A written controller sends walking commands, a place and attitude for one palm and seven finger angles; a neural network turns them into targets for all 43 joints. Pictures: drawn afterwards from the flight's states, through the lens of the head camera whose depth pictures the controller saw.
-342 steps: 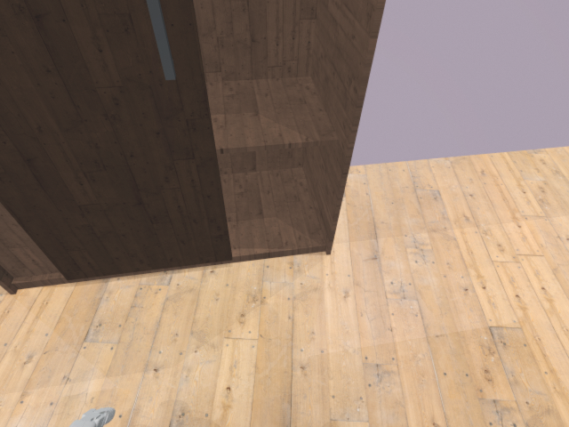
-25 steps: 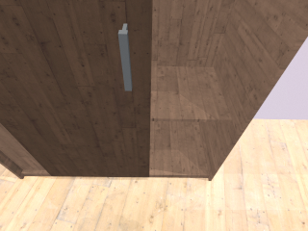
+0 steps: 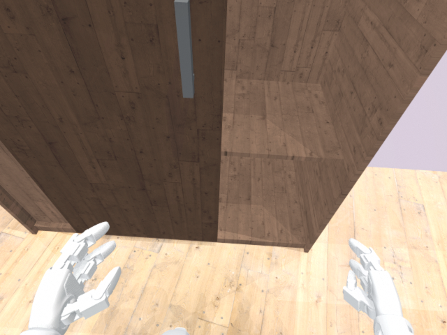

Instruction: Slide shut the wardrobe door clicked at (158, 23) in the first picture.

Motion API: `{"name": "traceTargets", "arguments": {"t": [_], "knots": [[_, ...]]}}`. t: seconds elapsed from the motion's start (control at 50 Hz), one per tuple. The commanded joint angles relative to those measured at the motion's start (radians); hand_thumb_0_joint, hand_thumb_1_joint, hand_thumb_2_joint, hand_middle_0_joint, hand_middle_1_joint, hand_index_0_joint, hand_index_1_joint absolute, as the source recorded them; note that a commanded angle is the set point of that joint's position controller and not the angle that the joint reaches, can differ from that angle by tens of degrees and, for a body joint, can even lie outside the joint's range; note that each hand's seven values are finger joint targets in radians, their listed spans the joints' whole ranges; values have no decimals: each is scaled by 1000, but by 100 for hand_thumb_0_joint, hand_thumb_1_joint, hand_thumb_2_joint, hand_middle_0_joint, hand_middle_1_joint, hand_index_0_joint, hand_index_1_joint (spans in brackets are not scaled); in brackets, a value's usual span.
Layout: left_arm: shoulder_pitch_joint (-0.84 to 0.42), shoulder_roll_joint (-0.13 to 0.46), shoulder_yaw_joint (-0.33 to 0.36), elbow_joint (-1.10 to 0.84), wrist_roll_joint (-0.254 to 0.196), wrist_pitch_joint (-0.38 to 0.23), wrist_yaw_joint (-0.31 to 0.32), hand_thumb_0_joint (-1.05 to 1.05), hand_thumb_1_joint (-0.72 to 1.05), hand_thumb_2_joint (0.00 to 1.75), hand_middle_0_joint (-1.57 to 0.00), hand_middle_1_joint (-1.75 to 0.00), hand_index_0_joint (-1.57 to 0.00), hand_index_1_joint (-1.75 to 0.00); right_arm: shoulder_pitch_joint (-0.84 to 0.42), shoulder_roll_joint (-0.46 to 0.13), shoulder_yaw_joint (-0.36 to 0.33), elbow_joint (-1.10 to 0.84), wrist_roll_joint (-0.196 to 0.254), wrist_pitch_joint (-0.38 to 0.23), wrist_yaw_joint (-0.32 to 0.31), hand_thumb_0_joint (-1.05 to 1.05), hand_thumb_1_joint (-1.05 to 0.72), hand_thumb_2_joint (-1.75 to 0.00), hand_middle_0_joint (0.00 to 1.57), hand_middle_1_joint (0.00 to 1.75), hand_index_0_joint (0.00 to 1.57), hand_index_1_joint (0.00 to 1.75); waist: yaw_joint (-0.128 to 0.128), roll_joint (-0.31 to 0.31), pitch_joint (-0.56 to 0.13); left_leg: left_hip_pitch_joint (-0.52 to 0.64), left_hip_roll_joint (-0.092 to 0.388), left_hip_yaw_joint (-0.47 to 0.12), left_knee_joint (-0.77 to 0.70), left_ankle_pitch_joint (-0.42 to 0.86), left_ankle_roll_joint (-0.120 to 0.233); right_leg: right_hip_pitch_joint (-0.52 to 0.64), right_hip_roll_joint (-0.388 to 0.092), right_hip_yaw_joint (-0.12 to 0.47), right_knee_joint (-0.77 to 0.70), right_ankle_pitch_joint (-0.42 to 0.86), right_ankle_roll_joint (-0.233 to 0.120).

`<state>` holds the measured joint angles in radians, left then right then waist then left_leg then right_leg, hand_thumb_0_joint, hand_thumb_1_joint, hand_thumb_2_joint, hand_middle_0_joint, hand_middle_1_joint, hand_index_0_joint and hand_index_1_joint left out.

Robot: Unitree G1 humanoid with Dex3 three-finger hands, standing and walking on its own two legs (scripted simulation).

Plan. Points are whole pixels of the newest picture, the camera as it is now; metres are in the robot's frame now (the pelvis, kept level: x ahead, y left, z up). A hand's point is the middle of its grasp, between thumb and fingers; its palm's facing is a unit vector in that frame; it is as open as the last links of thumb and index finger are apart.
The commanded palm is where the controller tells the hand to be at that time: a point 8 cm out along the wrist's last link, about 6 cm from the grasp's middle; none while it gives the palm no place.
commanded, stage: raise the hand with hooked fingers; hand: left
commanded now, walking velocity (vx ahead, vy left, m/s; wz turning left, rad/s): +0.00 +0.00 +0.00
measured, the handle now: (187, 48) +0.56 +0.13 +0.23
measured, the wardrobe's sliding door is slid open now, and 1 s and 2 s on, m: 0.40 0.40 0.40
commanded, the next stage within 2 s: move the hooked fingers beside the handle in 1.64 s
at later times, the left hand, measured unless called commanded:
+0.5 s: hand (54, 221) +0.23 +0.26 +0.14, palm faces +0.12 -0.99 -0.07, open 11.8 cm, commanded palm +0.20 +0.30 +0.15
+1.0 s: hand out of the picture +0.26 +0.31 +0.22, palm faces +0.10 -0.99 -0.09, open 13.9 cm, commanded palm +0.23 +0.35 +0.23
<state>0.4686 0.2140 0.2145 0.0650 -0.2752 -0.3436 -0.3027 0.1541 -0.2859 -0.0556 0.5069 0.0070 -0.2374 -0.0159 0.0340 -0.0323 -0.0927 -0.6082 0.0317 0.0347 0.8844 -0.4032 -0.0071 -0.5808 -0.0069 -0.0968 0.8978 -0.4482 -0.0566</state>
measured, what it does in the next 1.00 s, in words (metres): stands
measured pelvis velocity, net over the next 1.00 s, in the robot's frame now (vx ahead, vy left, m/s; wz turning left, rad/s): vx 0.00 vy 0.04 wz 0.02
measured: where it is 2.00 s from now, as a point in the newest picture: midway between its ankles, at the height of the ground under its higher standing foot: outside the picture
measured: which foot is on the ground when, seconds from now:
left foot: down 0.00-1.00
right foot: down 0.00-1.00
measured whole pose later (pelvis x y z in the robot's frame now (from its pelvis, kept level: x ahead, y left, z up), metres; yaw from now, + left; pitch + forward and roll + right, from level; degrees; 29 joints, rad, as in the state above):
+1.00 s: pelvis +0.00 +0.04 +0.05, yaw +1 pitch -4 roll -1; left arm -0.06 0.43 0.42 0.00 -0.32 0.18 -0.39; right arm 0.18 -0.24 0.11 0.64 0.05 -0.27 -0.09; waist 0.08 0.05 -0.01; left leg -0.20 -0.01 0.03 0.50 -0.24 0.04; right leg -0.14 -0.02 -0.10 0.45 -0.25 0.00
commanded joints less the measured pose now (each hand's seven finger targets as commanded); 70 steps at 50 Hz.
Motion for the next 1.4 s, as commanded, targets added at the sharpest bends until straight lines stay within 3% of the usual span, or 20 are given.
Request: {"name": "traceTargets", "arguments": {"t": [0.0,0.06,0.12,0.16,0.24,0.3,0.34,0.4,0.48,0.58,0.64,0.74,0.84,0.92,1.04,1.12,1.18,1.28,1.34,1.38], "knots": [[-310,158,83,-476,-52,-157,44,0,34,66,-24,-66,-24,-66,27,-77,1,-103,4,-59,-24,0,-90,-90,20,30,20,30,-65,150,-177,132,-35,-41,-56,164,46,72,4,127,-194,197,27],[-404,155,-7,-433,-48,-166,-16,0,27,63,-25,-70,-25,-70,35,-100,23,-53,13,-90,-49,0,-90,-90,20,30,20,30,-117,133,-86,126,-19,-67,-52,99,51,17,8,127,-222,122,32],[-404,197,-2,-278,-50,-77,-90,0,20,60,-25,-75,-25,-75,29,-113,40,-27,31,-115,-73,0,-90,-90,20,30,20,30,-112,70,-22,99,-18,-87,-94,40,52,45,2,139,-288,42,40],[-384,261,74,-180,-50,27,-114,0,15,58,-25,-78,-25,-78,13,-117,46,-24,38,-111,-80,0,-90,-90,20,30,20,30,-73,53,-40,90,-21,-84,-119,44,48,102,-16,157,-328,10,45],[-253,357,274,-102,-102,190,-80,0,6,54,-26,-84,-26,-84,-49,-92,56,-52,31,-91,-78,0,-90,-90,20,30,20,30,44,13,-134,102,-29,-76,-161,145,32,286,-45,174,-347,97,49],[-275,322,312,-236,-145,183,-19,0,-1,51,-27,-88,-27,-88,-55,-68,63,-66,28,-98,-59,0,-90,-90,20,30,20,30,49,25,-127,139,-25,-65,-195,203,24,311,-45,154,-350,205,54],[-272,339,337,-274,-136,152,11,0,-6,49,-27,-92,-27,-92,-38,-73,57,-58,21,-111,-50,0,-90,-90,20,30,20,30,50,9,-134,158,-18,-62,-210,235,24,329,-39,147,-344,267,57],[-327,273,226,-306,-104,117,-4,0,-13,46,-27,-96,-27,-96,-6,-89,51,-40,26,-138,-42,0,-90,-90,20,30,20,30,5,92,-78,222,-18,-47,-246,229,32,264,-17,111,-354,270,49],[-443,285,171,-271,-95,151,-55,0,-22,42,-28,-102,-28,-102,7,-116,47,-11,42,-162,-67,0,-90,-90,20,30,20,30,-27,82,-26,268,-16,-57,-288,155,42,235,-8,98,-406,167,49],[-539,381,265,-327,-90,195,-49,0,-34,37,-29,-110,-29,-110,-9,-114,56,-3,41,-179,-91,0,-90,-90,20,30,20,30,7,123,-103,383,-15,-85,-363,199,42,316,4,45,-410,230,35],[-561,409,306,-329,-90,217,-27,0,-41,34,-29,-114,-29,-114,-21,-113,66,4,36,-174,-88,0,-90,-90,20,30,20,30,25,149,-94,421,-13,-91,-396,243,33,346,14,25,-420,279,29],[-611,385,287,-233,-90,316,-51,0,-50,30,-30,-120,-30,-120,-42,-107,80,4,40,-147,-86,0,-90,-90,20,30,20,30,32,136,-13,433,-11,-96,-441,273,24,361,19,19,-449,330,23],[-731,408,270,-237,-72,433,-82,0,-50,30,-30,-120,-30,-120,-67,-102,94,-13,50,-108,-86,0,-90,-90,20,30,20,30,27,136,-26,471,-11,-100,-466,285,24,381,19,24,-481,337,23],[-846,474,315,-315,-66,456,-81,0,-50,30,-30,-120,-30,-120,-89,-92,103,-28,49,-88,-87,0,-90,-90,20,30,20,30,25,131,-116,541,-9,-117,-478,334,19,416,20,20,-489,363,21],[-941,531,357,-227,-68,486,-93,0,-50,30,-30,-120,-30,-120,-107,-92,115,-13,50,-61,-89,0,-90,-90,20,30,20,30,28,141,-70,543,-15,-115,-510,305,20,424,26,22,-536,337,14],[-1011,545,328,-166,-52,548,-123,0,-50,30,-30,-120,-30,-120,-114,-99,114,-14,63,-48,-89,0,-90,-90,20,30,20,30,20,173,-60,548,-16,-115,-523,305,20,418,15,24,-546,340,12],[-929,492,285,-73,-60,588,-153,0,-50,30,-30,-120,-30,-120,-107,-105,112,-20,70,-39,-78,0,-90,-90,20,30,20,30,20,110,-26,518,-17,-112,-521,290,24,406,16,24,-554,336,14],[-910,546,355,-169,-80,563,-154,0,-50,30,-30,-120,-30,-120,-126,-105,103,-51,71,-32,-64,0,-90,-90,20,30,20,30,33,75,-97,533,-25,-95,-506,298,33,434,15,32,-555,339,18],[-934,608,422,-268,-83,514,-113,0,-50,30,-30,-120,-30,-120,-135,-97,104,-56,59,-38,-63,0,-90,-90,20,30,20,30,48,131,-125,548,-28,-86,-500,322,34,457,17,42,-556,345,14],[-938,586,421,-274,-83,491,-91,0,-50,30,-30,-120,-30,-120,-125,-93,100,-49,59,-44,-66,0,-90,-90,20,30,20,30,39,150,-117,554,-27,-80,-505,322,36,455,16,41,-559,352,16]]}}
